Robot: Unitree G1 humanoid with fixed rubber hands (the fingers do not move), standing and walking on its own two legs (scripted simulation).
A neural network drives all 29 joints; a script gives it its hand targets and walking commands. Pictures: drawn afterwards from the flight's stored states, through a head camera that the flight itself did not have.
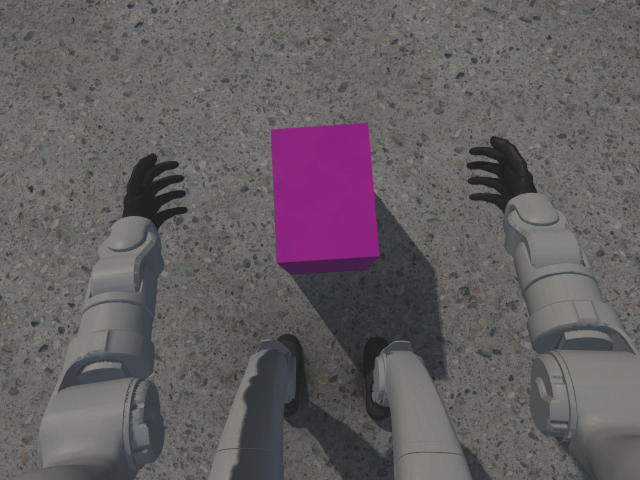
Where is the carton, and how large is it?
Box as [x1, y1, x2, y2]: [271, 123, 378, 274]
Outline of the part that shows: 367,123 271,129 276,258 277,263 290,274 365,269 378,256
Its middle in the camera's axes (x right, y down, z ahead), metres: +0.02 -0.09 +0.95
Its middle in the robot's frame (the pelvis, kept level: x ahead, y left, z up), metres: +0.53 +0.03 -0.54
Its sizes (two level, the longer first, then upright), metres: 0.288 0.208 0.290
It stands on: the floor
